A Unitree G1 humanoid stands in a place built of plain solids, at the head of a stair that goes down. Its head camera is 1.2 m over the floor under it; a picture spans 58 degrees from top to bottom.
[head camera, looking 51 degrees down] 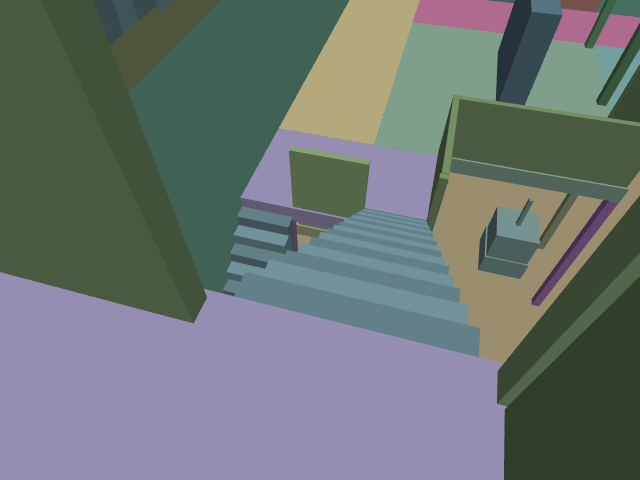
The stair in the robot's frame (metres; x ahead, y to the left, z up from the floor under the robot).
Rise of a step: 0.20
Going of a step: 0.22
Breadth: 0.90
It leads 16 degrees to the right of straight ahead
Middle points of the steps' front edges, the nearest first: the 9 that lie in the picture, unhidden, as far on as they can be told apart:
0.64 -0.08 0.00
0.85 -0.14 -0.20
1.06 -0.20 -0.40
1.28 -0.26 -0.60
1.49 -0.32 -0.81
1.70 -0.38 -1.01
1.91 -0.44 -1.21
2.12 -0.50 -1.41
2.34 -0.56 -1.62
